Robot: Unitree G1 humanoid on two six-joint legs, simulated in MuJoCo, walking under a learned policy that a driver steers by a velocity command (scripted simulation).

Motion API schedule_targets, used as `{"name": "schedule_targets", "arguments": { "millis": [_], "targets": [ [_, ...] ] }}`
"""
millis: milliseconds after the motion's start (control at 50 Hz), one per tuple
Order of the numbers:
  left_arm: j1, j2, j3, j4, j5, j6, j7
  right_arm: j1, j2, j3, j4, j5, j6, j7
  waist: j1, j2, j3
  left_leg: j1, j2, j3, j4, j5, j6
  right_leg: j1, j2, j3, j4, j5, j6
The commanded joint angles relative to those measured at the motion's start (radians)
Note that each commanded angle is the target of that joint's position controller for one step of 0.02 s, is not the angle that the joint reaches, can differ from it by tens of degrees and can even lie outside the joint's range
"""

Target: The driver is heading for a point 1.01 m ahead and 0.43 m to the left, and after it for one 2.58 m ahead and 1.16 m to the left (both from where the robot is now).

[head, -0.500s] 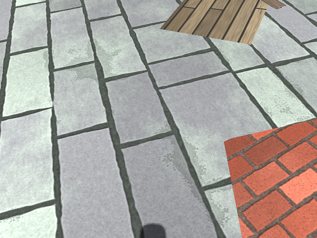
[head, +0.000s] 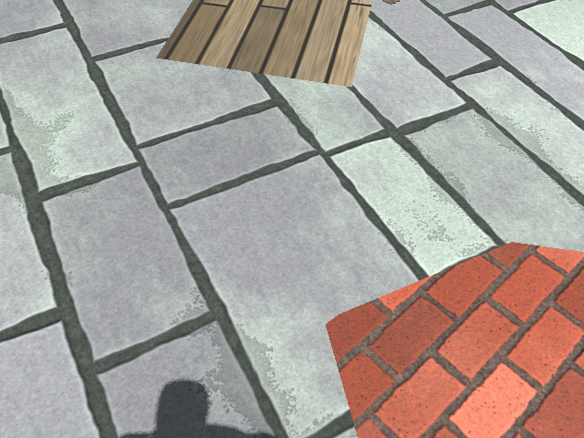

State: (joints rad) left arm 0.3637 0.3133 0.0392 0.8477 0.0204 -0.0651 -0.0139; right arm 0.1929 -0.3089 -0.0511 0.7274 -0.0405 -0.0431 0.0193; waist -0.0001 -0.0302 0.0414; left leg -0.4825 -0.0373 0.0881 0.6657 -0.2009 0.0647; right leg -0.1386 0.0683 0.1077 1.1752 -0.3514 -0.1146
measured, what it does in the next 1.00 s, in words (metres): walks ahead, turning left: right foot, then left foot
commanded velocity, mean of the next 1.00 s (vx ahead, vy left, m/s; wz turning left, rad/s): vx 0.95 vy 0.00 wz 0.74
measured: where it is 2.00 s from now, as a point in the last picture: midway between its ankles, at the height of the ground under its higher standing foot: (154, 221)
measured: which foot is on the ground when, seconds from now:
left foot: down 0.00-0.38, up 0.40-0.80, down 0.82-1.00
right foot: up 0.00-0.34, down 0.36-0.82, up 0.84-1.00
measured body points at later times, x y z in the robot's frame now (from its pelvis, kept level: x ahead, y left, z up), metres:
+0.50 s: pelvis +0.44 +0.00 +0.02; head +0.47 +0.00 +0.47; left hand +0.50 +0.30 -0.08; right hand +0.59 -0.27 -0.10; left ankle +0.29 +0.07 -0.60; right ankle +0.51 -0.11 -0.71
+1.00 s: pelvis +0.83 +0.22 +0.01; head +0.86 +0.24 +0.46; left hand +0.78 +0.52 -0.07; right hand +1.07 +0.04 -0.11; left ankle +0.81 +0.22 -0.71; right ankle +0.98 +0.10 -0.62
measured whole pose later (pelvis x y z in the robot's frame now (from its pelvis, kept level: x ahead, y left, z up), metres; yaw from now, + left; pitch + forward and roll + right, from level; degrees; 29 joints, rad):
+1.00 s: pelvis +0.83 +0.22 +0.01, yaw +48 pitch +0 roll +1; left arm 0.11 0.23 0.00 0.63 0.04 -0.08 0.01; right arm 0.35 -0.33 -0.06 0.81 0.01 -0.01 0.00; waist -0.03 0.01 0.10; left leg -0.23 -0.23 -0.04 0.49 -0.19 0.20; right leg -0.60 -0.12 0.10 1.21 -0.39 0.08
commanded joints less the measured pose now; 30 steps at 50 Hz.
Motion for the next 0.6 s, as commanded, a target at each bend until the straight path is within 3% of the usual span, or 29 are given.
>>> {"name": "schedule_targets", "arguments": {
  "millis": [20, 40, 60, 100, 140, 180, 240, 280, 320, 340, 360, 380, 400, 420, 440, 460, 500, 540, 600],
  "targets": [
    [-0.089, 0.082, 0.003, -0.128, 0.024, -0.026, -0.013, 0.164, -0.098, -0.033, 0.030, 0.007, -0.019, 0.000, -0.028, 0.045, -0.070, 0.408, 0.280, -0.623, -0.452, -0.419, 0.148, -0.485, -0.099, 0.008, 0.151, 0.101, -0.010],
    [-0.096, 0.064, -0.005, -0.141, 0.040, -0.017, -0.019, 0.167, -0.066, -0.020, 0.052, 0.009, -0.023, 0.000, 0.005, 0.075, -0.047, 0.326, 0.239, -0.564, -0.467, -0.374, 0.144, -0.450, -0.123, 0.001, 0.097, 0.094, 0.008],
    [-0.111, 0.042, -0.014, -0.148, 0.047, -0.007, -0.024, 0.177, -0.058, -0.015, 0.069, 0.016, -0.029, -0.001, 0.019, 0.088, -0.015, 0.271, 0.207, -0.519, -0.492, -0.347, 0.151, -0.443, -0.142, -0.008, 0.055, 0.083, 0.027],
    [-0.178, 0.025, -0.029, -0.181, 0.054, 0.003, -0.030, 0.213, -0.076, -0.019, 0.089, 0.025, -0.042, -0.004, 0.026, 0.086, 0.052, 0.221, 0.199, -0.489, -0.548, -0.300, 0.196, -0.515, -0.175, -0.032, -0.039, 0.093, 0.073],
    [-0.293, 0.028, -0.041, -0.228, 0.044, 0.000, -0.034, 0.244, -0.089, -0.025, 0.093, 0.033, -0.048, -0.007, 0.003, 0.061, 0.097, 0.192, 0.188, -0.447, -0.609, -0.211, 0.217, -0.556, -0.193, -0.065, -0.205, 0.203, 0.120],
    [-0.399, 0.021, -0.054, -0.258, 0.028, -0.011, -0.045, 0.240, -0.103, -0.036, 0.086, 0.038, -0.054, -0.005, -0.019, 0.053, 0.109, 0.138, 0.136, -0.367, -0.625, -0.072, 0.187, -0.445, -0.164, -0.099, -0.424, 0.337, 0.149],
    [-0.470, 0.022, -0.055, -0.271, 0.011, -0.013, -0.045, 0.273, -0.137, -0.050, 0.094, 0.054, -0.061, -0.001, -0.055, 0.051, 0.075, 0.180, 0.141, -0.353, -0.626, 0.112, 0.160, -0.293, -0.120, -0.126, -0.565, 0.477, 0.148],
    [-0.488, 0.045, -0.045, -0.281, 0.011, -0.014, -0.033, 0.293, -0.144, -0.054, 0.102, 0.053, -0.055, -0.005, -0.066, 0.065, 0.051, 0.312, 0.158, -0.364, -0.549, 0.281, 0.144, -0.290, -0.104, -0.116, -0.624, 0.443, 0.135],
    [-0.397, 0.086, -0.024, -0.261, 0.013, -0.021, -0.014, 0.294, -0.168, -0.060, 0.107, 0.045, -0.047, -0.013, -0.022, 0.084, -0.036, 0.401, 0.159, -0.357, -0.364, 0.566, 0.110, -0.159, -0.062, -0.116, -0.668, 0.298, 0.115],
    [-0.244, 0.119, -0.005, -0.218, 0.014, -0.027, 0.002, 0.278, -0.194, -0.066, 0.105, 0.039, -0.044, -0.011, 0.053, 0.073, -0.136, 0.383, 0.126, -0.330, -0.164, 0.662, 0.090, 0.024, -0.038, -0.134, -0.671, 0.223, 0.100],
    [-0.048, 0.165, 0.019, -0.174, 0.024, -0.030, 0.024, 0.233, -0.190, -0.067, 0.089, 0.040, -0.047, -0.006, 0.155, 0.062, -0.235, 0.220, 0.075, -0.316, 0.098, 0.540, 0.070, 0.283, -0.123, -0.074, -0.637, 0.158, 0.082],
    [0.142, 0.248, 0.048, -0.160, 0.061, -0.031, 0.045, 0.246, -0.055, -0.036, 0.049, 0.051, -0.057, -0.009, 0.195, -0.111, -0.406, 0.003, -0.001, -0.239, 0.465, 0.104, 0.063, 0.537, -0.408, 0.256, -0.687, -0.293, 0.045],
    [0.085, 0.299, 0.060, -0.162, 0.059, -0.020, 0.035, 0.301, 0.004, -0.014, -0.013, 0.085, -0.054, -0.005, 0.103, -0.368, -0.497, -0.216, -0.053, -0.196, 0.688, -0.275, 0.059, 0.589, -0.570, 0.756, -0.921, -0.541, -0.026],
    [-0.027, 0.191, 0.049, -0.176, 0.050, -0.014, 0.032, 0.224, -0.060, -0.022, 0.013, 0.061, -0.033, -0.015, 0.087, -0.200, -0.315, -0.311, 0.032, -0.186, 0.746, -0.173, 0.069, 0.455, -0.513, 0.659, -0.934, -0.554, -0.023],
    [-0.078, 0.104, 0.030, -0.176, 0.041, -0.017, 0.028, 0.153, -0.070, -0.023, 0.013, 0.043, -0.024, -0.008, 0.085, -0.079, -0.186, -0.315, 0.071, -0.168, 0.702, -0.100, 0.062, 0.322, -0.468, 0.459, -0.914, -0.352, -0.011],
    [-0.074, 0.073, 0.023, -0.155, 0.044, -0.017, 0.024, 0.101, -0.059, -0.023, 0.014, 0.032, -0.015, 0.003, 0.078, -0.004, -0.119, -0.279, 0.101, -0.168, 0.655, -0.076, 0.053, 0.229, -0.420, 0.302, -0.918, -0.112, 0.010],
    [-0.057, 0.052, 0.017, -0.108, 0.028, -0.032, 0.026, 0.083, -0.025, -0.017, -0.013, 0.008, 0.016, 0.027, 0.029, -0.078, -0.065, -0.254, 0.143, -0.163, 0.626, -0.074, 0.029, 0.107, -0.388, 0.160, -0.959, -0.005, 0.014],
    [-0.037, 0.023, 0.011, -0.072, 0.006, -0.050, 0.013, 0.011, -0.002, -0.008, -0.054, 0.009, 0.043, 0.044, 0.011, -0.068, -0.013, -0.302, 0.165, -0.150, 0.608, -0.042, 0.022, 0.081, -0.374, 0.027, -0.991, 0.139, 0.035],
    [-0.056, 0.032, 0.014, -0.053, 0.004, -0.068, 0.009, -0.093, -0.005, 0.007, -0.116, 0.008, 0.051, 0.064, -0.018, -0.055, 0.036, -0.310, 0.165, -0.109, 0.506, 0.116, 0.019, 0.029, -0.330, -0.169, -1.043, 0.316, 0.051]
  ]
}}
Keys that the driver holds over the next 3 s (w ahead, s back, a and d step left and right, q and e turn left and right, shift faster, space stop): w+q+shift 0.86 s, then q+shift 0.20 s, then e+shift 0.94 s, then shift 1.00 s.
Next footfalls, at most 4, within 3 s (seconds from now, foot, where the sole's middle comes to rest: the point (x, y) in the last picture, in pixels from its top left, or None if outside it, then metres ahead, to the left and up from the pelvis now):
0.36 right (347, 401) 0.55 -0.11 -0.75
0.82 left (204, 287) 0.84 0.25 -0.75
1.18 right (154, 188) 1.19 0.43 -0.75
1.60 left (102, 227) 1.04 0.55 -0.75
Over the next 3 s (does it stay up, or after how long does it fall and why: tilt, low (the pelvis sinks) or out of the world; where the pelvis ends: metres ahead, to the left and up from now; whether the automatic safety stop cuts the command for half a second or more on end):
stays up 1.10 0.42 0.02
